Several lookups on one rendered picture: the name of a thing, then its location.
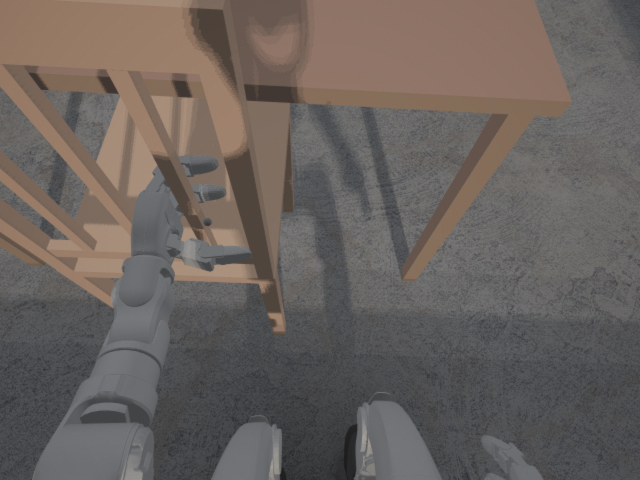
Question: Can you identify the left robot hand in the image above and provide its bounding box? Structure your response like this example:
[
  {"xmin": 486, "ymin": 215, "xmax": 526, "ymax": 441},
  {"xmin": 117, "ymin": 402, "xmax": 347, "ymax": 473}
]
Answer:
[{"xmin": 131, "ymin": 155, "xmax": 252, "ymax": 272}]

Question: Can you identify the robot left upper arm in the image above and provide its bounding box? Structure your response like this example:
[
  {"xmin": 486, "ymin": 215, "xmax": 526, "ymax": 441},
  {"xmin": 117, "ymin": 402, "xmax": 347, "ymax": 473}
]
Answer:
[{"xmin": 38, "ymin": 422, "xmax": 154, "ymax": 480}]

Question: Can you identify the left robot thigh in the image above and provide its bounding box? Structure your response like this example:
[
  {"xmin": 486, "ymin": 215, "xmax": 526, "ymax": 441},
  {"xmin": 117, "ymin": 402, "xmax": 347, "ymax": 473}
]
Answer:
[{"xmin": 211, "ymin": 422, "xmax": 282, "ymax": 480}]

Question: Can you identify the robot left forearm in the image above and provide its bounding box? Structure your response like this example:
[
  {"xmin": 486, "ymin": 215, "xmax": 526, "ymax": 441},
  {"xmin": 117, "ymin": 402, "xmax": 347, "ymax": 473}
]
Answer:
[{"xmin": 32, "ymin": 255, "xmax": 175, "ymax": 480}]

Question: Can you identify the chair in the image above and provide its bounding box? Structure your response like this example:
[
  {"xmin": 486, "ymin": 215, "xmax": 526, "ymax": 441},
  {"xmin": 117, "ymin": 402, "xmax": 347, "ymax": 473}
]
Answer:
[{"xmin": 0, "ymin": 0, "xmax": 294, "ymax": 336}]

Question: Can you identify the table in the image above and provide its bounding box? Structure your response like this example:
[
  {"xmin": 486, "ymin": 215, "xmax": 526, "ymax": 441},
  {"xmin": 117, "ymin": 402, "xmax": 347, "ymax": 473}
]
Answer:
[{"xmin": 0, "ymin": 0, "xmax": 572, "ymax": 281}]

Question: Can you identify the right robot thigh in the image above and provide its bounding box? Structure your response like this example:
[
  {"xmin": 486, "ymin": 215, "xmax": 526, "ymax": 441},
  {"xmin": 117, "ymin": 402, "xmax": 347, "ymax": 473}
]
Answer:
[{"xmin": 357, "ymin": 401, "xmax": 442, "ymax": 480}]

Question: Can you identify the right robot hand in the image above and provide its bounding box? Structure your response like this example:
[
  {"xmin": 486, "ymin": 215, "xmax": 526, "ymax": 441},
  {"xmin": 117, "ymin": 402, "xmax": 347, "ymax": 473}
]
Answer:
[{"xmin": 482, "ymin": 435, "xmax": 544, "ymax": 480}]

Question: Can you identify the robot thigh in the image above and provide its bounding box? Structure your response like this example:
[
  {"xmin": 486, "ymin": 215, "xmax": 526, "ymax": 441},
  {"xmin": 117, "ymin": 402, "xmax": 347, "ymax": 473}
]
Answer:
[
  {"xmin": 211, "ymin": 422, "xmax": 282, "ymax": 480},
  {"xmin": 357, "ymin": 401, "xmax": 442, "ymax": 480}
]

